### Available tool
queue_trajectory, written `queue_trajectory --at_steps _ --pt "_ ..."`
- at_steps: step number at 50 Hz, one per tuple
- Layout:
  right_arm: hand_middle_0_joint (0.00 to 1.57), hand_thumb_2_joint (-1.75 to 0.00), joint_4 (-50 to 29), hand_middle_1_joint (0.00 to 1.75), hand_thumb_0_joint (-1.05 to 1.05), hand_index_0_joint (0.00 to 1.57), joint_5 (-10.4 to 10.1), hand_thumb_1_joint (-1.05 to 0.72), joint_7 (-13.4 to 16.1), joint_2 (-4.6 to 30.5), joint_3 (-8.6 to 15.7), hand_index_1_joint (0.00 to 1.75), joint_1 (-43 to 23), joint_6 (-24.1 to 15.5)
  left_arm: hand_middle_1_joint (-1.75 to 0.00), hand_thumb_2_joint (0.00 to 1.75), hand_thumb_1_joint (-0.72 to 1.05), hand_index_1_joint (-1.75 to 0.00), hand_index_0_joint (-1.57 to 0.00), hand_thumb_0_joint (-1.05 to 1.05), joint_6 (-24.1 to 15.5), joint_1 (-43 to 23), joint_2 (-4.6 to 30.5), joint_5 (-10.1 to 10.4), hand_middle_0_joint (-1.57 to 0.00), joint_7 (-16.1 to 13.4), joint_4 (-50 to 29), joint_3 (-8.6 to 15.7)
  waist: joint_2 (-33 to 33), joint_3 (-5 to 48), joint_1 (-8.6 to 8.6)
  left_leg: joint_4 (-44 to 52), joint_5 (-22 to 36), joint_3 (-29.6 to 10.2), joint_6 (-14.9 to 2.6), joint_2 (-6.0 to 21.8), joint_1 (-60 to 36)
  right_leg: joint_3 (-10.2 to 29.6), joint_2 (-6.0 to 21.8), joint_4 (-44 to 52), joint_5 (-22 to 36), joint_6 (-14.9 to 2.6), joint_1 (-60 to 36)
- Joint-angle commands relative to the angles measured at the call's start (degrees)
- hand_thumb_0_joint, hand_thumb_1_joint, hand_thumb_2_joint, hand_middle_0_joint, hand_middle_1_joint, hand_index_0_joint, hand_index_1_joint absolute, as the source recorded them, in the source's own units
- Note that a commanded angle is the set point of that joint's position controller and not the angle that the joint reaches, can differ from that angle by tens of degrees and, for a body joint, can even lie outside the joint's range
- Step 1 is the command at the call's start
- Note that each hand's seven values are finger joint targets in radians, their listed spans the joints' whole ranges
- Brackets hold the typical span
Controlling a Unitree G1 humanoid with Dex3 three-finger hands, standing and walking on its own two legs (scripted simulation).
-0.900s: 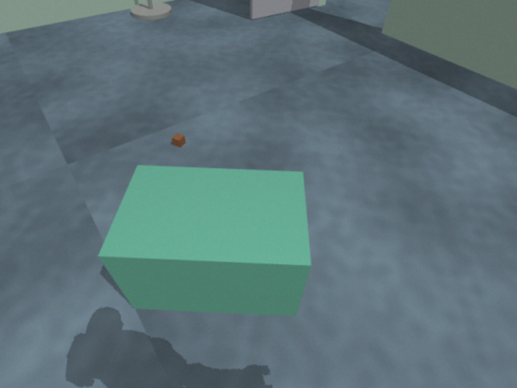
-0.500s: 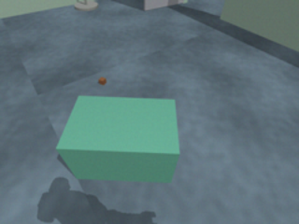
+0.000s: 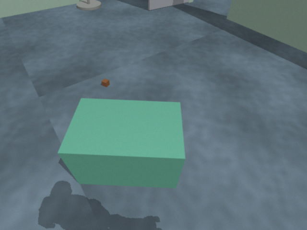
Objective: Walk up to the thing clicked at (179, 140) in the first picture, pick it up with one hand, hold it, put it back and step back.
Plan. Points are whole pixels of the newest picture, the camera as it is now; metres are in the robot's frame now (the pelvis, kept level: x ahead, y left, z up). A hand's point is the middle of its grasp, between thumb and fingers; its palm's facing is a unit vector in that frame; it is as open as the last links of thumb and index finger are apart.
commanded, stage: stand
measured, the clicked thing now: (105, 82) +1.57 +0.53 -0.76
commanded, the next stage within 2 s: walk up in 0.22 s
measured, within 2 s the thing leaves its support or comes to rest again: neither
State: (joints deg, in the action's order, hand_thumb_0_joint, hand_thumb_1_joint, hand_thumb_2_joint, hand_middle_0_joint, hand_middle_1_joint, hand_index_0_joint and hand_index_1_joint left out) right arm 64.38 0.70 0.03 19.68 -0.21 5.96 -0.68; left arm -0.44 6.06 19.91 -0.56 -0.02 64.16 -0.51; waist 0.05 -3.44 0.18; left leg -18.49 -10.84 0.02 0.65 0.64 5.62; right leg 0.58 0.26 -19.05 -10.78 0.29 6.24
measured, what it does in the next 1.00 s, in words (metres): steps on the spot, turning right: right foot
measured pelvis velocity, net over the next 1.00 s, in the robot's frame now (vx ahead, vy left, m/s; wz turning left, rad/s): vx -0.01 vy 0.06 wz -0.76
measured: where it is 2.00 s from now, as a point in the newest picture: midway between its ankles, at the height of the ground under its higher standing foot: outside the picture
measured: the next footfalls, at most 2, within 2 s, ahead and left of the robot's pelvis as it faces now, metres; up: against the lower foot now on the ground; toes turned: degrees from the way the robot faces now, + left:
right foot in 0.90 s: -0.05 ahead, -0.06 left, +0.00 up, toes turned -41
left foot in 1.28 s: +0.19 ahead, +0.03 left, +0.00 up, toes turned -55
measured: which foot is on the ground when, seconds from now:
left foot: down 0.00-0.94, up 0.96-1.00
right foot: down 0.00-0.48, up 0.50-0.88, down 0.90-1.00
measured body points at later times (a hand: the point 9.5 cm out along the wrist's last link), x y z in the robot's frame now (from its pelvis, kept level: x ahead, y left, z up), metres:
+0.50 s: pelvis -0.02 +0.06 -0.02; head +0.04 +0.05 +0.43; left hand +0.13 +0.35 -0.15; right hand +0.03 -0.30 -0.11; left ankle +0.01 +0.16 -0.75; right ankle -0.01 -0.12 -0.74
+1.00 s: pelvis -0.01 +0.06 -0.02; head +0.01 +0.00 +0.42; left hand +0.30 +0.18 -0.10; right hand -0.20 -0.21 -0.15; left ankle +0.03 +0.17 -0.70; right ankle -0.08 -0.03 -0.75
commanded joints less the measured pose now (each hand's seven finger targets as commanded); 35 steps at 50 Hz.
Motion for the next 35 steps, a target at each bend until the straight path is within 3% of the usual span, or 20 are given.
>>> queue_trajectory --at_steps 1,10,11,12,14,15,16,17,19,21,22,23,24,25,26,28,29,31,33,35 --pt "0.20 -0.90 -3.24 0.30 0.00 0.20 -0.32 -0.90 0.65 12.35 2.32 0.30 -1.65 -1.03 -0.30 0.90 0.90 -0.30 -0.20 0.00 -1.29 -1.92 12.36 0.11 -0.20 -0.62 -3.36 2.40 -0.25 5.43 -0.13 2.29 9.32 -5.11 -1.91 6.85 -1.33 4.98 6.91 2.30 10.31 -1.90 -0.85" --pt "0.20 -0.90 -3.29 0.30 0.00 0.20 -0.27 -0.90 0.58 12.41 2.36 0.30 -1.79 -1.05 -0.30 0.90 0.90 -0.30 -0.20 0.00 -1.37 -1.75 12.21 0.26 -0.20 -0.63 -3.34 2.39 0.11 4.74 -0.25 2.48 9.46 -5.17 -1.92 6.77 -1.07 4.88 6.87 2.82 9.71 -1.72 -0.82" --pt "0.20 -0.90 -8.24 0.30 0.00 0.20 0.40 -0.90 -0.45 19.23 7.56 0.30 -5.86 -0.36 -0.30 0.90 0.90 -0.30 -0.20 0.00 0.02 1.49 15.68 -1.25 -0.20 -0.27 -8.91 4.78 -2.28 0.80 1.03 -8.43 1.89 2.87 -1.47 2.43 -4.21 14.52 6.53 -1.28 19.49 -4.84 9.95" --pt "0.20 -0.90 -10.08 0.30 0.00 0.20 0.43 -0.90 -0.68 17.11 7.48 0.30 -5.76 0.16 -0.30 0.90 0.90 -0.30 -0.20 0.00 0.05 3.36 16.03 -1.42 -0.20 -0.34 -9.87 5.06 -0.65 1.65 0.41 -11.61 -0.60 0.08 -2.11 1.43 -2.68 18.60 8.19 -2.87 21.75 -6.78 10.70" --pt "0.20 -0.90 -11.82 0.30 0.00 0.20 -0.12 -0.90 -1.17 14.25 7.21 0.30 -4.85 0.61 -0.30 0.90 0.90 -0.30 -0.20 0.00 -0.05 3.21 18.15 -2.23 -0.20 -0.54 -11.88 6.40 6.58 1.93 0.41 -15.45 -11.07 -1.20 -1.30 -1.38 6.58 26.45 10.92 -1.13 18.79 -10.14 6.47" --pt "0.20 -0.90 -12.81 0.30 0.00 0.20 -0.01 -0.90 -1.44 13.43 7.22 0.30 -4.98 0.97 -0.30 0.90 0.90 -0.30 -0.20 0.00 -0.18 4.32 18.53 -2.52 -0.20 -0.68 -13.45 7.21 11.23 2.62 -0.30 -20.17 -21.30 -3.27 -1.10 -2.85 12.08 32.23 13.24 0.38 19.79 -12.32 2.94" --pt "0.20 -0.90 -13.54 0.30 0.00 0.20 0.17 -0.90 -1.68 12.69 7.31 0.30 -3.63 1.17 -0.30 0.90 0.90 -0.30 -0.20 0.00 -0.28 4.43 18.98 -3.03 -0.20 -0.80 -15.31 7.59 13.77 4.39 -0.12 -23.39 -23.93 -6.98 -1.15 -3.09 14.92 36.26 14.85 -0.16 20.26 -14.37 0.26" --pt "0.20 -0.90 -14.09 0.30 0.00 0.20 -0.03 -0.90 -1.75 13.05 7.52 0.30 -2.71 1.26 -0.30 0.90 0.90 -0.30 -0.20 0.00 -0.37 4.05 18.56 -3.00 -0.20 -1.03 -16.84 7.77 13.62 5.43 0.29 -23.64 -23.59 -8.64 -1.04 -2.37 15.40 36.76 14.91 -0.99 20.23 -14.79 -0.37" --pt "0.20 -0.90 -14.66 0.30 0.00 0.20 -0.13 -0.90 -1.79 13.50 8.18 0.30 -1.12 1.41 -0.30 0.90 0.90 -0.30 -0.20 0.00 -0.51 3.17 16.85 -2.85 -0.20 -1.37 -19.52 7.56 13.22 7.69 1.62 -23.44 -18.75 -9.64 -1.40 -1.61 12.25 34.11 11.61 -2.67 20.21 -12.37 2.19" --pt "0.20 -0.90 -15.76 0.30 0.00 0.20 0.19 -0.90 -1.61 13.38 8.83 0.30 1.42 1.38 -0.30 0.90 0.90 -0.30 -0.20 0.00 -0.23 2.28 15.25 -2.57 -0.20 -1.29 -22.05 7.56 8.84 9.89 3.22 -15.05 -11.51 -7.39 -1.86 -2.08 3.46 29.43 6.99 -5.68 18.77 -8.63 8.56" --pt "0.20 -0.90 -15.26 0.30 0.00 0.20 0.52 -0.90 -1.46 13.24 9.08 0.30 5.27 1.37 -0.30 0.90 0.90 -0.30 -0.20 0.00 0.05 -0.73 14.51 -2.27 -0.20 -1.04 -23.70 7.24 5.43 10.78 6.14 -4.94 -7.44 -6.69 -2.49 -1.45 -6.99 24.23 2.70 -9.90 16.20 -5.57 16.67" --pt "0.20 -0.90 -15.59 0.30 0.00 0.20 1.59 -0.90 -1.01 16.42 10.05 0.30 8.53 1.31 -0.30 0.90 0.90 -0.30 -0.20 0.00 0.20 -2.29 10.64 -1.96 -0.20 -1.11 -25.74 6.17 -4.56 11.26 8.58 3.38 -5.13 -15.70 -4.74 7.17 -17.09 15.14 -4.67 -18.46 6.94 -0.24 27.80" --pt "0.20 -0.90 -17.75 0.30 0.00 0.20 1.73 -0.90 -0.52 18.71 10.46 0.30 4.97 1.27 -0.30 0.90 0.90 -0.30 -0.20 0.00 0.33 1.28 9.54 -2.33 -0.20 -1.52 -25.47 6.06 -14.88 9.62 5.52 2.73 5.92 -26.38 -7.83 18.62 -14.80 9.72 -9.68 -28.54 -18.67 0.78 31.78" --pt "0.20 -0.90 -20.75 0.30 0.00 0.20 1.86 -0.90 -0.61 18.82 10.70 0.30 -0.55 1.47 -0.30 0.90 0.90 -0.30 -0.20 0.00 0.99 6.03 13.55 -2.44 -0.20 -1.70 -24.46 7.07 -12.33 8.76 3.19 1.78 5.76 -25.06 -13.28 23.61 -7.93 9.47 -4.32 -35.78 -21.28 1.24 28.92" --pt "0.20 -0.90 -22.43 0.30 0.00 0.20 1.70 -0.90 -0.86 18.59 10.80 0.30 -3.42 1.57 -0.30 0.90 0.90 -0.30 -0.20 0.00 1.55 8.95 14.90 -2.27 -0.20 -1.38 -23.60 7.57 -11.96 6.91 1.97 4.91 -2.28 -25.14 -16.47 25.46 0.14 7.32 -1.85 -40.10 -20.69 1.37 24.51" --pt "0.20 -0.90 -23.79 0.30 0.00 0.20 1.62 -0.90 -1.16 15.58 9.73 0.30 -6.82 1.14 -0.30 0.90 0.90 -0.30 -0.20 0.00 2.13 9.80 15.51 -1.91 -0.20 -0.01 -21.66 8.59 -8.78 0.23 -0.15 6.32 -2.10 -17.19 -13.62 19.71 7.49 5.70 -0.85 -44.49 -15.07 0.72 21.63" --pt "0.20 -0.90 -24.00 0.30 0.00 0.20 1.41 -0.90 -0.90 14.37 9.43 0.30 -6.29 0.72 -0.30 0.90 0.90 -0.30 -0.20 0.00 2.49 9.86 15.10 -1.50 -0.20 1.02 -21.44 8.68 -7.11 -1.07 -0.60 5.66 -2.34 -12.16 -10.47 15.35 7.33 6.20 -0.80 -45.52 -10.91 0.53 21.83" --pt "0.20 -0.90 -23.32 0.30 0.00 0.20 1.08 -0.90 -0.74 14.33 8.99 0.30 -1.92 0.00 -0.30 0.90 0.90 -0.30 -0.20 0.00 2.40 9.52 13.61 -1.02 -0.20 2.32 -22.72 7.89 -7.72 -1.31 0.61 3.29 1.04 -6.51 -7.25 11.63 2.39 4.01 -0.31 -41.05 -7.10 0.24 24.70" --pt "0.20 -0.90 -23.07 0.30 0.00 0.20 1.05 -0.90 -1.13 15.05 9.19 0.30 2.41 -0.27 -0.30 0.90 0.90 -0.30 -0.20 0.00 2.02 7.46 12.59 -0.94 -0.20 3.05 -24.93 7.01 -9.28 -0.65 2.77 2.48 3.24 -3.90 -6.23 10.97 -4.20 1.63 0.05 -33.71 -6.41 0.75 26.82" --pt "0.20 -0.90 -23.73 0.30 0.00 0.20 1.18 -0.90 -1.55 16.89 9.71 0.30 6.25 -0.45 -0.30 0.90 0.90 -0.30 -0.20 0.00 1.59 4.63 12.60 -1.08 -0.20 3.24 -26.71 6.61 -10.47 0.46 4.46 2.04 3.59 -4.07 -7.77 14.06 -7.51 -0.22 1.09 -29.04 -8.23 1.11 26.94"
